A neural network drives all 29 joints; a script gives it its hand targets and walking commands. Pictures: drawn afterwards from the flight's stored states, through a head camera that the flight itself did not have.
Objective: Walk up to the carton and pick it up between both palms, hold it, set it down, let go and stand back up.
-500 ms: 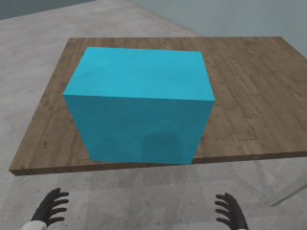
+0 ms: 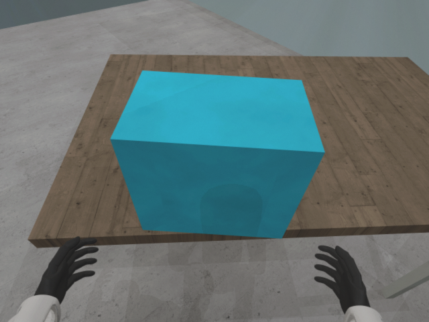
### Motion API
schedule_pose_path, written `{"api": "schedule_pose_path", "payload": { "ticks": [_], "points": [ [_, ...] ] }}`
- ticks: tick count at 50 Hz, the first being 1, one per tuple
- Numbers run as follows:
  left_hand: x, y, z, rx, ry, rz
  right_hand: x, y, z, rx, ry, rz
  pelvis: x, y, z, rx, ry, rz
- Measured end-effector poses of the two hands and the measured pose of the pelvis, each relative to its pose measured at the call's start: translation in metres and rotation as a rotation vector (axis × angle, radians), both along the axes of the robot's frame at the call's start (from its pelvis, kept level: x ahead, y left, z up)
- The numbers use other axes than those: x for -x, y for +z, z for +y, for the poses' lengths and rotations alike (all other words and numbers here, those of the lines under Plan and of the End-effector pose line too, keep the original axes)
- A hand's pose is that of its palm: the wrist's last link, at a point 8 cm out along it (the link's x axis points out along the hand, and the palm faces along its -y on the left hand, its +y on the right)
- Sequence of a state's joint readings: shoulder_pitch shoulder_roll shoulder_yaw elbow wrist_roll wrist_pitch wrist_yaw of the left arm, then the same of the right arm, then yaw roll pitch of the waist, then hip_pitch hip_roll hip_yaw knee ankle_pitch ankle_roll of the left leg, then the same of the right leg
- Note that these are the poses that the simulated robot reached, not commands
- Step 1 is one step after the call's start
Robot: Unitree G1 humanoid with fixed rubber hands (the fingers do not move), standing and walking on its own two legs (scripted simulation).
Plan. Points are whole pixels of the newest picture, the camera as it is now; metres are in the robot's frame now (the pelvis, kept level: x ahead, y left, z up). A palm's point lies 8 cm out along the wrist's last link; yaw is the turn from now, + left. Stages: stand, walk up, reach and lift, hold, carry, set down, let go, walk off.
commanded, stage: reach and lift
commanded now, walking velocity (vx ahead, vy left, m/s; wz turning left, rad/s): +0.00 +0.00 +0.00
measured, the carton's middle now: (216, 160) +0.38 +0.02 +0.11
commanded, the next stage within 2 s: none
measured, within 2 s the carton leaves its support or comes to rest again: neither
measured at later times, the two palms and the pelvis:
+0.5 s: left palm (56, 239) +0.21 +0.26 +0.08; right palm (359, 252) +0.22 -0.21 +0.08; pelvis +0.00 +0.00 +0.00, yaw +0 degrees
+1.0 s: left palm (57, 174) +0.29 +0.27 +0.15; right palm (361, 198) +0.29 -0.22 +0.13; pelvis +0.00 +0.00 +0.00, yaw +1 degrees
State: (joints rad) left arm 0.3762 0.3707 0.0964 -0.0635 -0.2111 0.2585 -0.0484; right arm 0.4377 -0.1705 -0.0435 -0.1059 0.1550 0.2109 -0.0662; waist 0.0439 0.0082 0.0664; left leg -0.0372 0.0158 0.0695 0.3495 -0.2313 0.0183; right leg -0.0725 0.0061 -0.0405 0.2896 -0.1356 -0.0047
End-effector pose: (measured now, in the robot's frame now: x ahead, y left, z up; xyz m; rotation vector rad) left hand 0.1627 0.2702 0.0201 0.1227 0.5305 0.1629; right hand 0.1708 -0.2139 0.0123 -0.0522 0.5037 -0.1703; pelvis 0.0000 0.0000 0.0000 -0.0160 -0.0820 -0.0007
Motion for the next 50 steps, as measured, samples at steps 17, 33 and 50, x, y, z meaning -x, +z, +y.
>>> {"api": "schedule_pose_path", "payload": {
  "ticks": [17, 33, 50],
  "points": [
    [-0.035, 0.047, -0.005, 0.054, -0.022, -0.213, -0.031, 0.048, -0.001, -0.019, 0.035, -0.184, 0.004, 0.0, 0.005, -0.001, 0.003, 0.01],
    [-0.074, 0.08, -0.005, 0.068, -0.042, -0.274, -0.069, 0.079, 0.001, -0.044, 0.051, -0.253, 0.003, 0.0, -0.001, -0.002, 0.009, 0.017],
    [-0.129, 0.129, -0.001, 0.05, -0.047, -0.301, -0.119, 0.117, -0.003, -0.048, 0.055, -0.296, -0.001, 0.0, -0.002, 0.004, 0.017, 0.019]
  ]
}}
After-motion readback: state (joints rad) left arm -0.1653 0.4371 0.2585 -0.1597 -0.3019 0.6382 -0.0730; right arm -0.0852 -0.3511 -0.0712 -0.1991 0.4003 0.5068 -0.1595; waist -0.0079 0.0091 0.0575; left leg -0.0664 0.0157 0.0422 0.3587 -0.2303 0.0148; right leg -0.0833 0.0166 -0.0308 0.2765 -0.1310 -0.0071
